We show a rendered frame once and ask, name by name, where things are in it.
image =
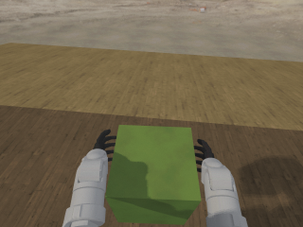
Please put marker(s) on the left robot hand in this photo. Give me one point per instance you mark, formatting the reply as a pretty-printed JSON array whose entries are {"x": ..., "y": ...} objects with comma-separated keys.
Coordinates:
[{"x": 100, "y": 144}]

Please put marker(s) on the carton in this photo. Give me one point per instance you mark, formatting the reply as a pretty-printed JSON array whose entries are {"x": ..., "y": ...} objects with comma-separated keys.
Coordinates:
[{"x": 153, "y": 177}]

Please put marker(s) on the right robot forearm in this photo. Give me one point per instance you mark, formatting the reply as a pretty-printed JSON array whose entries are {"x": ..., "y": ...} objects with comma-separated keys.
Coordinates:
[{"x": 221, "y": 196}]

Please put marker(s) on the left robot forearm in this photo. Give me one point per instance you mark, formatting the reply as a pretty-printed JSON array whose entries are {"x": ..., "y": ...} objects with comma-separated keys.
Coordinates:
[{"x": 87, "y": 203}]

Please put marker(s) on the right robot hand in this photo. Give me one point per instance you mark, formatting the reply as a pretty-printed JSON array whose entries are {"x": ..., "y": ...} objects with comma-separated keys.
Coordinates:
[{"x": 206, "y": 152}]

